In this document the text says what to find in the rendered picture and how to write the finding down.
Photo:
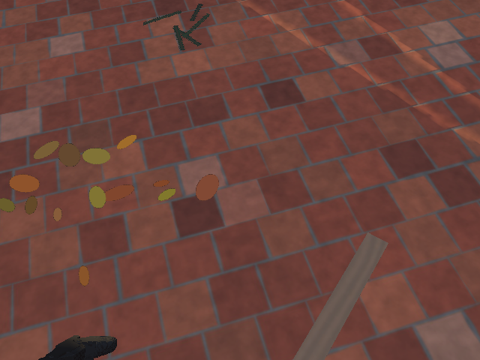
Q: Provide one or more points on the left robot hand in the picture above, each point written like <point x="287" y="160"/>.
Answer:
<point x="84" y="348"/>

